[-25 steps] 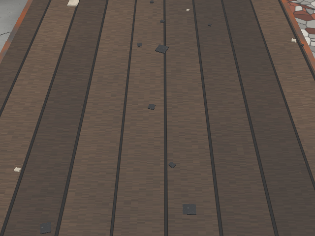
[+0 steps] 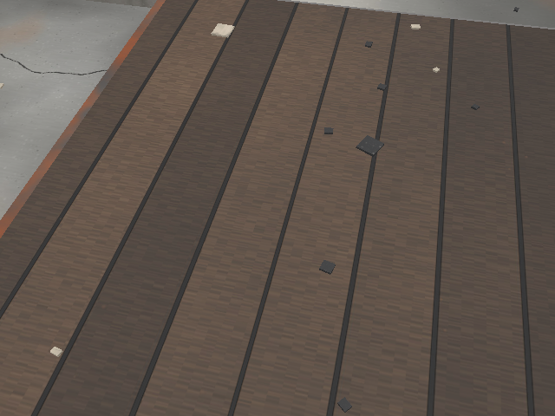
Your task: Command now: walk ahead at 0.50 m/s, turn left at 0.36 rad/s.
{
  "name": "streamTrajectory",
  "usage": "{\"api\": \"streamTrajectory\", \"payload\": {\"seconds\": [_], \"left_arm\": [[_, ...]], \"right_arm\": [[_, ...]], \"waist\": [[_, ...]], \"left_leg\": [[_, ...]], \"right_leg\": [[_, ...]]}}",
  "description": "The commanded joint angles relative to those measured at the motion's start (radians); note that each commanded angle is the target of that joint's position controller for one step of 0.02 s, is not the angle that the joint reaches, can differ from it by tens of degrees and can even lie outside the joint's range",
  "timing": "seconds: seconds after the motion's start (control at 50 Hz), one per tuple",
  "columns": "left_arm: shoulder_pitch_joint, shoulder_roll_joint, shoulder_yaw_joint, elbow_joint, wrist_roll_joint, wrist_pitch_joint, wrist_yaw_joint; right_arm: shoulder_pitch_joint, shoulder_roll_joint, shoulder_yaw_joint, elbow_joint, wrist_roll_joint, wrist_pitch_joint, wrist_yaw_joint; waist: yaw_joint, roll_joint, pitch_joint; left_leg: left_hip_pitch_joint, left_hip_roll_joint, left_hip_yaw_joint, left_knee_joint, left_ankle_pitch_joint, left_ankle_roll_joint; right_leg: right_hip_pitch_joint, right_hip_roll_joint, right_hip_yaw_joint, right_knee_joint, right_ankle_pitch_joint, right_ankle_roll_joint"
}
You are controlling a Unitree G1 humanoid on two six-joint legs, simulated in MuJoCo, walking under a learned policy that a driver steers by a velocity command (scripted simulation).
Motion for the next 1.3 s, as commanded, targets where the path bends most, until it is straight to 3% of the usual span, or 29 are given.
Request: {"api": "streamTrajectory", "payload": {"seconds": [0.02, 0.1, 0.16, 0.22, 0.3, 0.34, 0.36, 0.38, 0.4, 0.42, 0.44, 0.46, 0.48, 0.52, 0.6, 0.72, 0.8, 0.86, 0.9, 0.92, 0.94, 0.96, 0.98, 1.0, 1.02, 1.06, 1.1, 1.16, 1.3], "left_arm": [[0.13, 0.081, 0.024, 0.006, -0.006, -0.016, -0.001], [0.2, 0.102, 0.032, 0.057, -0.024, -0.05, -0.015], [0.229, 0.1, 0.032, 0.081, -0.026, -0.045, -0.016], [0.263, 0.111, 0.034, 0.104, -0.03, -0.039, -0.02], [0.331, 0.146, 0.043, 0.14, -0.027, -0.028, -0.019], [0.333, 0.157, 0.045, 0.153, -0.027, -0.018, -0.015], [0.329, 0.156, 0.044, 0.159, -0.031, -0.012, -0.013], [0.347, 0.127, 0.034, 0.162, -0.035, -0.009, -0.013], [0.326, 0.079, 0.017, 0.116, -0.035, -0.011, -0.014], [0.419, 0.006, 0.005, 0.097, -0.054, -0.008, -0.012], [0.336, 0.122, 0.036, 0.115, -0.03, 0.007, -0.001], [0.29, 0.106, 0.039, 0.103, -0.035, 0.004, -0.01], [0.283, 0.082, 0.035, 0.112, -0.039, 0.006, -0.014], [0.309, 0.059, 0.036, 0.135, -0.017, 0.031, -0.025], [0.226, 0.034, 0.041, 0.109, -0.014, 0.056, -0.045], [0.018, 0.008, 0.026, 0.033, -0.011, 0.055, -0.061], [-0.092, 0.008, 0.015, -0.02, -0.006, 0.053, -0.072], [-0.054, 0.03, 0.024, -0.023, -0.003, 0.054, -0.065], [0.09, 0.064, 0.043, 0.012, -0.003, 0.049, -0.054], [0.23, 0.095, 0.062, 0.055, 0.005, 0.039, -0.044], [0.349, 0.192, 0.094, 0.08, 0.013, 0.037, -0.028], [0.279, 0.284, 0.117, 0.054, -0.01, 0.05, -0.024], [0.283, 0.265, 0.113, 0.049, -0.031, 0.062, -0.02], [0.234, 0.218, 0.1, 0.056, -0.034, 0.061, -0.012], [0.2, 0.164, 0.086, 0.061, -0.033, 0.055, -0.009], [0.143, 0.123, 0.071, 0.053, -0.04, 0.037, -0.003], [0.165, 0.134, 0.07, 0.058, -0.045, 0.016, -0.008], [0.222, 0.164, 0.077, 0.065, -0.043, 0.009, -0.01], [0.351, 0.171, 0.078, 0.075, -0.036, 0.017, -0.002]], "right_arm": [[0.016, -0.045, -0.002, -0.063, -0.022, 0.003, 0.02], [-0.045, -0.026, 0.007, -0.087, -0.025, 0.019, 0.034], [-0.178, -0.014, 0.023, -0.133, -0.026, 0.015, 0.045], [-0.296, 0.015, 0.047, -0.167, -0.02, 0.007, 0.054], [-0.364, -0.01, 0.049, -0.192, -0.015, 0.001, 0.044], [-0.327, -0.022, 0.044, -0.183, -0.02, -0.006, 0.035], [-0.237, -0.028, 0.037, -0.152, -0.027, -0.013, 0.028], [-0.091, -0.063, 0.021, -0.099, -0.041, -0.026, 0.018], [0.094, -0.147, -0.002, -0.077, -0.061, -0.033, 0.003], [0.107, -0.233, -0.024, -0.071, -0.042, -0.021, -0.005], [0.046, -0.161, -0.012, -0.08, -0.011, -0.014, -0.005], [-0.041, -0.098, 0.007, -0.089, -0.008, -0.019, -0.003], [-0.084, -0.051, 0.019, -0.087, -0.009, -0.027, 0.001], [-0.106, -0.014, 0.029, -0.076, -0.005, -0.043, -0.005], [-0.054, -0.034, 0.019, -0.041, 0.005, -0.07, -0.011], [0.006, -0.027, 0.02, -0.001, 0.001, -0.067, -0.018], [0.072, -0.053, 0.014, 0.035, -0.001, -0.058, -0.029], [0.064, -0.087, 0.007, 0.044, -0.005, -0.043, -0.039], [0.05, -0.12, -0.002, 0.04, -0.009, -0.024, -0.041], [0.037, -0.127, -0.004, 0.031, -0.004, -0.016, -0.038], [0.042, -0.088, 0.005, -0.002, -0.005, -0.019, -0.032], [0.041, -0.015, 0.013, -0.077, 0.009, -0.029, -0.011], [-0.081, -0.081, 0.007, -0.103, -0.004, -0.043, -0.006], [-0.115, -0.061, 0.014, -0.118, 0.009, -0.056, -0.001], [-0.092, -0.058, 0.015, -0.104, 0.01, -0.062, -0.004], [-0.061, -0.045, 0.018, -0.096, -0.024, -0.028, -0.004], [-0.057, -0.032, 0.018, -0.104, -0.034, 0.003, 0.003], [-0.16, -0.025, 0.022, -0.147, -0.031, 0.017, 0.009], [-0.402, -0.029, 0.035, -0.234, -0.019, 0.008, 0.019]], "waist": [[0.05, -0.121, -0.043], [0.039, -0.126, -0.043], [0.055, -0.116, -0.008], [0.081, -0.122, 0.005], [0.099, -0.125, 0.01], [0.074, -0.123, -0.003], [0.029, -0.098, -0.042], [-0.021, -0.051, -0.13], [-0.096, 0.078, -0.265], [-0.045, 0.281, -0.331], [-0.045, 0.085, -0.21], [-0.006, 0.065, -0.099], [0.021, 0.05, -0.054], [0.062, 0.077, -0.022], [0.075, 0.049, -0.002], [0.044, 0.041, 0.049], [0.015, 0.036, 0.068], [0.049, 0.063, 0.021], [0.114, 0.078, -0.072], [0.181, 0.042, -0.148], [0.22, -0.068, -0.241], [0.138, -0.289, -0.304], [0.181, -0.092, -0.253], [0.147, -0.048, -0.134], [0.094, 0.021, -0.049], [0.034, 0.008, -0.033], [0.022, -0.012, -0.047], [0.048, -0.042, -0.019], [0.145, -0.084, -0.007]], "left_leg": [[-0.261, 0.105, -0.016, 0.045, 0.074, -0.017], [-0.305, 0.105, -0.004, -0.03, 0.12, -0.035], [-0.351, 0.138, 0.041, -0.183, 0.221, -0.057], [-0.265, 0.15, 0.12, -0.38, 0.311, -0.064], [-0.198, 0.131, 0.158, -0.499, 0.276, -0.035], [-0.121, 0.103, 0.171, -0.557, 0.222, -0.006], [0.001, 0.076, 0.182, -0.626, 0.236, 0.012], [0.221, 0.088, 0.15, -0.654, 0.238, 0.038], [0.46, 0.344, -0.123, -0.687, 0.127, 0.09], [0.6, 0.561, -0.519, -0.823, 0.074, 0.191], [0.482, 0.509, -0.454, -0.836, 0.032, 0.166], [0.36, 0.458, -0.305, -0.86, 0.094, 0.135], [0.271, 0.411, -0.199, -0.898, 0.184, 0.103], [0.181, 0.351, -0.059, -0.94, 0.279, 0.059], [0.194, 0.339, 0.075, -0.972, 0.447, 0.06], [0.228, 0.312, 0.23, -0.971, 0.55, 0.051], [0.327, 0.346, 0.288, -0.93, 0.687, 0.041], [0.408, 0.36, 0.337, -0.775, 1.076, 0.024], [0.409, 0.365, 0.349, -0.518, 1.22, 0.024], [0.315, 0.349, 0.361, -0.294, 1.082, 0.006], [0.087, 0.305, 0.361, 0.017, 0.659, -0.024], [-0.347, 0.053, 0.245, 0.374, -0.135, -0.086], [-0.464, 0.105, 0.065, 0.386, -0.065, -0.075], [-0.479, 0.154, 0.058, 0.321, 0.03, -0.069], [-0.417, 0.189, 0.063, 0.211, 0.075, -0.071], [-0.295, 0.216, 0.056, 0.1, 0.086, -0.095], [-0.274, 0.212, 0.075, 0.041, 0.094, -0.117], [-0.339, 0.211, 0.095, -0.083, 0.195, -0.142], [-0.418, 0.159, 0.089, -0.373, 0.369, -0.141]], "right_leg": [[0.243, -0.26, 0.326, -0.313, 0.007, -0.127], [0.253, -0.253, 0.217, -0.347, 0.207, -0.156], [0.252, -0.232, 0.144, -0.39, 0.197, -0.156], [0.222, -0.199, 0.073, -0.392, 0.247, -0.139], [0.299, -0.246, 0.083, -0.342, 0.331, -0.128], [0.338, -0.258, 0.076, -0.26, 0.456, -0.117], [0.336, -0.234, 0.044, -0.14, 0.562, -0.101], [0.255, -0.185, 0.015, 0.048, 0.538, -0.082], [0.068, -0.128, -0.025, 0.347, 0.206, -0.057], [-0.229, 0.029, -0.033, 0.629, -0.373, -0.033], [-0.296, -0.026, 0.079, 0.691, -0.321, -0.048], [-0.291, -0.062, 0.097, 0.664, -0.227, -0.054], [-0.249, -0.087, 0.093, 0.621, -0.169, -0.049], [-0.184, -0.105, 0.084, 0.583, -0.119, -0.029], [-0.263, -0.109, 0.071, 0.575, -0.007, -0.009], [-0.312, -0.099, 0.006, 0.317, 0.174, 0.0], [-0.274, -0.072, -0.075, 0.156, 0.151, -0.046], [-0.168, 0.001, -0.129, 0.114, 0.021, -0.106], [0.0, 0.069, -0.14, 0.084, -0.082, -0.158], [0.199, 0.088, -0.108, -0.003, -0.056, -0.191], [0.436, -0.107, 0.155, -0.045, -0.153, -0.249], [0.678, -0.351, 0.745, -0.191, -0.126, -0.414], [0.64, -0.346, 0.711, -0.252, -0.066, -0.398], [0.523, -0.331, 0.574, -0.259, 0.01, -0.368], [0.381, -0.283, 0.478, -0.276, 0.143, -0.317], [0.246, -0.189, 0.343, -0.293, 0.275, -0.269], [0.213, -0.152, 0.301, -0.301, 0.355, -0.267], [0.202, -0.121, 0.289, -0.324, 0.33, -0.244], [0.353, -0.114, 0.343, -0.269, 0.374, -0.2]]}}
Velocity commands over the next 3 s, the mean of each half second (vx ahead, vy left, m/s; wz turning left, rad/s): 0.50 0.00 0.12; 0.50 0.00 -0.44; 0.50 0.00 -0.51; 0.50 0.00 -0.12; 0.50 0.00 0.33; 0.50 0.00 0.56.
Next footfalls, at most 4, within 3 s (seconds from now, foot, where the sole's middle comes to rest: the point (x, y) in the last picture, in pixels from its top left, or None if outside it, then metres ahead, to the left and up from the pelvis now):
0.38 left None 0.33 0.13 -0.77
0.92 right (312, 356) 0.61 -0.07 -0.77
1.46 left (290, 239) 0.96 -0.04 -0.77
1.98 right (390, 202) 1.08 -0.35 -0.77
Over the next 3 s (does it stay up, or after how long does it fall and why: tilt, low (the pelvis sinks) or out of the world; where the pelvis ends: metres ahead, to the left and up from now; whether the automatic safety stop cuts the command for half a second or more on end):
stays up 1.48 -0.41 0.00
